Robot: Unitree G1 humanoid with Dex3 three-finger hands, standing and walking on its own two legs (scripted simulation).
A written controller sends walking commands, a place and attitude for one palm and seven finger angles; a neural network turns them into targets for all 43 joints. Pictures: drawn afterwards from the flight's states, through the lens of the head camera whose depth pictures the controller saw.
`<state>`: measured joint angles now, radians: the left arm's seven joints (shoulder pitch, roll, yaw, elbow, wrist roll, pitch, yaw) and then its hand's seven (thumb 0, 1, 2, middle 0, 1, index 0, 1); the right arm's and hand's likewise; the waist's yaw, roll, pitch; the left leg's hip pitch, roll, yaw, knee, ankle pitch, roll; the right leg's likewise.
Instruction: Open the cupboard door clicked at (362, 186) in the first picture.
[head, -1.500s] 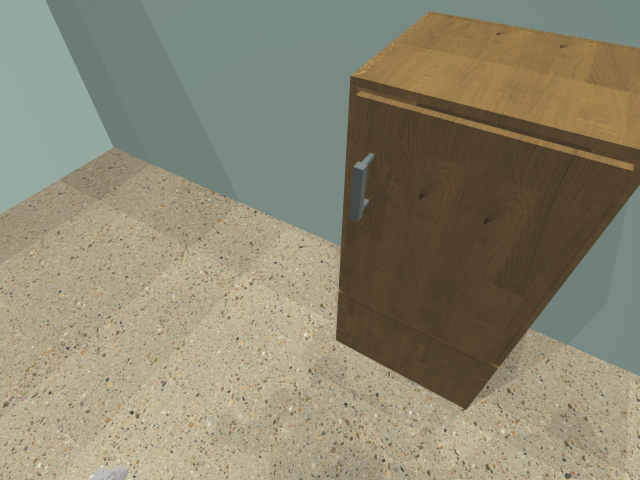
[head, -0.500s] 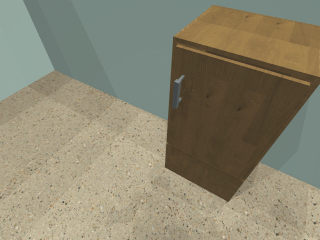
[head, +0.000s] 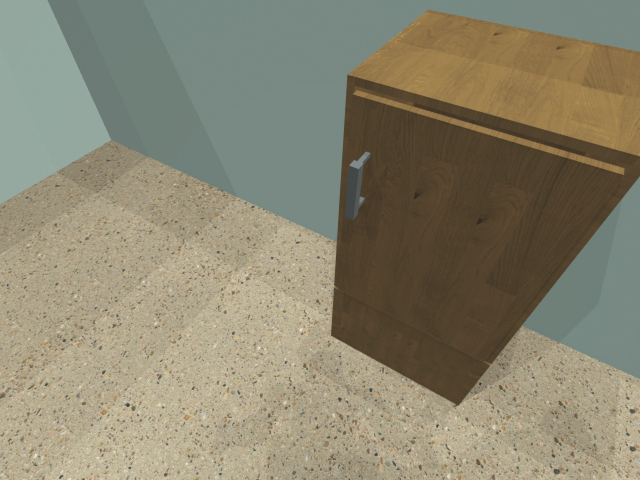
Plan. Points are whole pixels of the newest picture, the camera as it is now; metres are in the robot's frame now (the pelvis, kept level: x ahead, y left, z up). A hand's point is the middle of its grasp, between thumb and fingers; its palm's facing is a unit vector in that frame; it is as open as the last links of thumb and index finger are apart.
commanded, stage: shuffle to correct the standing spot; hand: left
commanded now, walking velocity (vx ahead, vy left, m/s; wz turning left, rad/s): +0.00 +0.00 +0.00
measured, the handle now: (358, 185) +0.65 -0.04 -0.02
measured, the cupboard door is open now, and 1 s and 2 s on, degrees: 0 0 0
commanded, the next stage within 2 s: come to a stop and stand still in 1.32 s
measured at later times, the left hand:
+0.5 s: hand out of the picture +0.13 +0.20 -0.18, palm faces -0.20 -0.96 -0.20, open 7.4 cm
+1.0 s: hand (219, 374) +0.32 +0.20 -0.19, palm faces -0.34 -0.91 -0.24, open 7.4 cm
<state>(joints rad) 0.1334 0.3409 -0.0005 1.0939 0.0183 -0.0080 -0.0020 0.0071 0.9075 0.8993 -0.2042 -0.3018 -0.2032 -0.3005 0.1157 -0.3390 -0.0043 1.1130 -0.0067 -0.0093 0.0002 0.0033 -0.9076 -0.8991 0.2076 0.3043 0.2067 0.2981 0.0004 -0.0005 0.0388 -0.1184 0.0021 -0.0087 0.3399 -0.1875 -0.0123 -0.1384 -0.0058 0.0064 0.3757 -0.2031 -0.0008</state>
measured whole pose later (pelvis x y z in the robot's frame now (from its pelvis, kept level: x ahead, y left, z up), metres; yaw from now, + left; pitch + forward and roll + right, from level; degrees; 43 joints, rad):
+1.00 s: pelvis +0.18 +0.04 -0.02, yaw -24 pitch +1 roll +0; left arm 0.21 0.21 0.08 0.94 0.04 0.04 0.02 0.01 0.91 0.90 -0.20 -0.30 -0.20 -0.30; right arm 0.17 -0.19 -0.06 0.91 -0.02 0.00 -0.01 0.00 -0.91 -0.90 0.20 0.30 0.20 0.30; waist 0.02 -0.02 0.05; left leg -0.36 0.07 0.09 0.59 -0.24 -0.03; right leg -0.35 -0.06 0.04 0.66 -0.32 0.04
